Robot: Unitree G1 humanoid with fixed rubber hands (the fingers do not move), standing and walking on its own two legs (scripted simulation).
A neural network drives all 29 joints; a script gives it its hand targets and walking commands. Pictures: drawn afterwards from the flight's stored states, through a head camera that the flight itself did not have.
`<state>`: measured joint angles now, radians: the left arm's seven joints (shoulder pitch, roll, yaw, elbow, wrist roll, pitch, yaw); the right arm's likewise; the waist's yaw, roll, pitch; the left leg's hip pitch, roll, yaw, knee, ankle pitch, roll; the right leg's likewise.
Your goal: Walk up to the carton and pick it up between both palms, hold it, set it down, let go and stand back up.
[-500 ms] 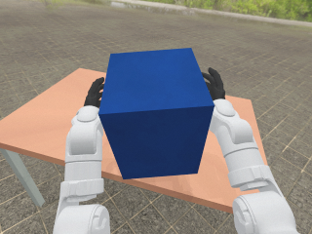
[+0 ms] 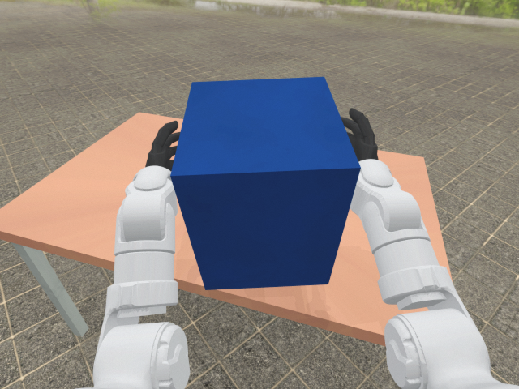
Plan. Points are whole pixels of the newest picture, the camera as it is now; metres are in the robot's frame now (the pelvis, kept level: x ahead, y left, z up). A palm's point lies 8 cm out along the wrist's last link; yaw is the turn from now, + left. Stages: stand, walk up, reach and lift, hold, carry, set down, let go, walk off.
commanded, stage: hold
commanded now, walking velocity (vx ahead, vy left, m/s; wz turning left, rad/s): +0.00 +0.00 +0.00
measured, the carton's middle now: (262, 187) +0.38 -0.01 +0.18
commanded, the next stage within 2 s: none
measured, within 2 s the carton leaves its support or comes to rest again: neither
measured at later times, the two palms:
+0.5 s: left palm (145, 177) +0.38 +0.16 +0.21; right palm (344, 157) +0.37 -0.13 +0.24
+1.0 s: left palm (160, 173) +0.37 +0.14 +0.22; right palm (360, 163) +0.37 -0.15 +0.23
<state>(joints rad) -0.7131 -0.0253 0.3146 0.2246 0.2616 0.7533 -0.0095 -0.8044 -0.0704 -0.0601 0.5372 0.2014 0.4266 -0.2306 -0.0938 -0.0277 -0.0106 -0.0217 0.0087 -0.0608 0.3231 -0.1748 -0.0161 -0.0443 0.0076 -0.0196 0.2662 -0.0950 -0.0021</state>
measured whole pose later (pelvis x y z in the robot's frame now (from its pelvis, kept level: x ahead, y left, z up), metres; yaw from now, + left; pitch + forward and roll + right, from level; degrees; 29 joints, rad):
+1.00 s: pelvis +0.00 +0.00 +0.00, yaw +0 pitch -7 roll +0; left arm -0.74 -0.02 0.33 0.27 0.27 0.74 -0.02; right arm -0.82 -0.06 -0.09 0.57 0.18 0.42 -0.23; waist -0.09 -0.03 -0.02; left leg -0.04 0.01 -0.06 0.32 -0.16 -0.01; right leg -0.06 0.01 -0.02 0.27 -0.09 0.00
